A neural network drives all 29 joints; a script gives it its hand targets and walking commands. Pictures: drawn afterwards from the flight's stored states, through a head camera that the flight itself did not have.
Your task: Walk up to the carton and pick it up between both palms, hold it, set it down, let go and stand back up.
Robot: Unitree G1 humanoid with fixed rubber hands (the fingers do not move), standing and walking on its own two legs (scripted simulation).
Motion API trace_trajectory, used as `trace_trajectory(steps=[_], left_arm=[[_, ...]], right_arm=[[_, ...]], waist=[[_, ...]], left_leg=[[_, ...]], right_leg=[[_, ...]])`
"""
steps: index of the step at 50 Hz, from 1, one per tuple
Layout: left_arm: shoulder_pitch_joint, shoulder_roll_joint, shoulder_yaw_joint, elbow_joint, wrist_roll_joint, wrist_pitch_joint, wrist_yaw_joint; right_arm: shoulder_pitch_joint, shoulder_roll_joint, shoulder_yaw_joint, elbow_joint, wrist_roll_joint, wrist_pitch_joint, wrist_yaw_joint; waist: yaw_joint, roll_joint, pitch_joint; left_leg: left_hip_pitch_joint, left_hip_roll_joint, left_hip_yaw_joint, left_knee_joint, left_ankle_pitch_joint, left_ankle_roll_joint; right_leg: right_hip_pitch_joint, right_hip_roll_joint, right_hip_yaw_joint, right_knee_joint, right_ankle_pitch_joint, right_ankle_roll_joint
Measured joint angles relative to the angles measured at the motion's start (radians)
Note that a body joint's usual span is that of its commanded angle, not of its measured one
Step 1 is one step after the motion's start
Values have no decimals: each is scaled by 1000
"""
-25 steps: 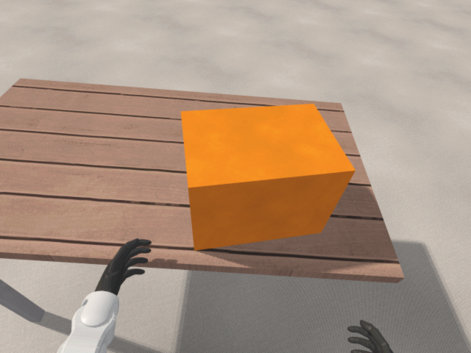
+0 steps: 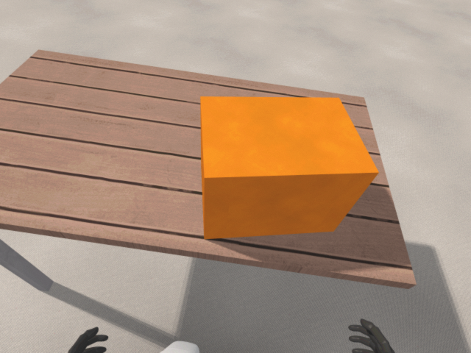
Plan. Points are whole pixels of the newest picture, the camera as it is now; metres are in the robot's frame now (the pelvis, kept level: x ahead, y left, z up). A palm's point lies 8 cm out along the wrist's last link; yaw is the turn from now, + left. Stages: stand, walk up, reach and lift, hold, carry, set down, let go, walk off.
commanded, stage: stand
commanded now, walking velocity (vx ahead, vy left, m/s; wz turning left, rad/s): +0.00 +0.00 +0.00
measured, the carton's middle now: (271, 168) +0.45 -0.06 +0.02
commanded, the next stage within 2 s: none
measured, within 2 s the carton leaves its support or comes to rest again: neither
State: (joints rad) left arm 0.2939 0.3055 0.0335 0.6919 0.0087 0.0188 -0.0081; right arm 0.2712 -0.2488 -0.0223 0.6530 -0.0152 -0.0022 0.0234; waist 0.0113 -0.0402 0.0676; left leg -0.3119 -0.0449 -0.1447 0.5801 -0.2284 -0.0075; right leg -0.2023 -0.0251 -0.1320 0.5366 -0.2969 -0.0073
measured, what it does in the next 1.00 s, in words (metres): stands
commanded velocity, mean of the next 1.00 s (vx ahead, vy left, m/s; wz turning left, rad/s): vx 0.00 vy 0.00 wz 0.00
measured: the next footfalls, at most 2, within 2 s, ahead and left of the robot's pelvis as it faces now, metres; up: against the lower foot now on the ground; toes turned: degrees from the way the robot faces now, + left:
none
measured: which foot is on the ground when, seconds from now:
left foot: down 0.00-1.00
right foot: down 0.00-1.00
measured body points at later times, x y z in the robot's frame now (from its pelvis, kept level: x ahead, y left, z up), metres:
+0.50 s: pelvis +0.02 +0.01 +0.00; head +0.03 +0.02 +0.45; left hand +0.07 +0.28 -0.13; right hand +0.15 -0.24 -0.10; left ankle +0.05 +0.12 -0.73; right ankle +0.00 -0.11 -0.73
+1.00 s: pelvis +0.02 +0.01 +0.00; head +0.03 +0.02 +0.45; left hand +0.06 +0.28 -0.13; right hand +0.14 -0.25 -0.11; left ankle +0.05 +0.12 -0.73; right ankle +0.00 -0.11 -0.73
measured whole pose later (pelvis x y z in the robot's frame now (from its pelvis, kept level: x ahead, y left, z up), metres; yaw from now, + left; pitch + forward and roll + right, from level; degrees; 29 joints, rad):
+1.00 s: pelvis +0.02 +0.01 +0.00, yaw +3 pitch -1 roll -1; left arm 0.35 0.31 -0.01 0.74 0.01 0.02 0.00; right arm 0.28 -0.26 0.00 0.69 -0.01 0.01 -0.01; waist 0.02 -0.01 0.03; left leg -0.31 -0.09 -0.18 0.57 -0.24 0.01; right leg -0.18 -0.06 -0.16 0.53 -0.33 0.01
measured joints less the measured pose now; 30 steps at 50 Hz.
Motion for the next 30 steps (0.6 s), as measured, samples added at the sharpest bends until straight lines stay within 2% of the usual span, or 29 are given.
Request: trace_trajectory(steps=[11,30], left_arm=[[64,-10,-31,42,3,-5,2],[39,3,-43,28,-1,-1,7]], right_arm=[[-21,-2,15,-18,4,7,-19],[4,-8,21,20,7,15,-27]], waist=[[19,15,-25],[6,25,-35]], left_leg=[[-7,-16,-11,-6,0,11],[-1,-38,-22,-1,-15,19]], right_leg=[[3,-13,-9,-15,-1,13],[14,-34,-18,-1,-30,22]])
